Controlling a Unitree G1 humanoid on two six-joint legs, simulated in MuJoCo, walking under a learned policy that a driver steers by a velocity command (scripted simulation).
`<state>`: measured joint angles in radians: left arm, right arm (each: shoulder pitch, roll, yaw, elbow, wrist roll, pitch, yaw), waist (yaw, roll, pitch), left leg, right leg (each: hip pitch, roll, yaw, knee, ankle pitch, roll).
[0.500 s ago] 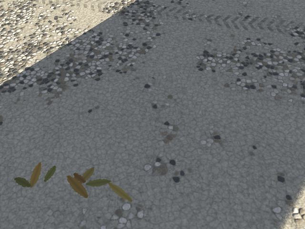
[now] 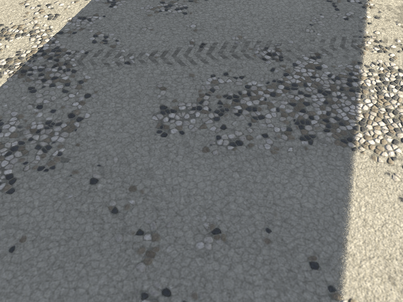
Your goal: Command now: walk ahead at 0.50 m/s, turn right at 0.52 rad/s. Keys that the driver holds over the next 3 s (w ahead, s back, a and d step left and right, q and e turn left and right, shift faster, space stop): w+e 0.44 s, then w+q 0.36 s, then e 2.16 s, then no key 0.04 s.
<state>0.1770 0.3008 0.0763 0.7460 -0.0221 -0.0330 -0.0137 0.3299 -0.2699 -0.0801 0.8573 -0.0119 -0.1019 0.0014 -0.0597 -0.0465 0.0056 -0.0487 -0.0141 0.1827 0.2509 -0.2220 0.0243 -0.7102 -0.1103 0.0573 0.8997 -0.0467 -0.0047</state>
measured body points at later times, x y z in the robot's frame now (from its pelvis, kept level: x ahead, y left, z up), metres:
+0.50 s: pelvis +0.26 -0.07 +0.00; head +0.29 -0.10 +0.45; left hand +0.42 +0.18 -0.10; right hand +0.38 -0.38 -0.09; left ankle +0.46 +0.07 -0.68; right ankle +0.23 -0.14 -0.74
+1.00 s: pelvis +0.55 -0.07 +0.00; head +0.59 -0.06 +0.45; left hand +0.75 +0.16 -0.11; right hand +0.58 -0.35 -0.11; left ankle +0.56 -0.01 -0.74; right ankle +0.61 -0.26 -0.68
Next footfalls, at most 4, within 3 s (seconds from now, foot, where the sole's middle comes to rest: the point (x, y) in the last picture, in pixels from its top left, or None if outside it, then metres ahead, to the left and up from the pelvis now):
0.20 right None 0.26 -0.15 -0.78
0.72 left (202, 273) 0.60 -0.02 -0.78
1.24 right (261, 235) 0.73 -0.24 -0.78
1.64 left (199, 217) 0.82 -0.02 -0.78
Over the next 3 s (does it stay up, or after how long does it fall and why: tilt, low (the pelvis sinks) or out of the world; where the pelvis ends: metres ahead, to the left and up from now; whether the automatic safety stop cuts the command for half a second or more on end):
stays up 0.64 -0.09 -0.02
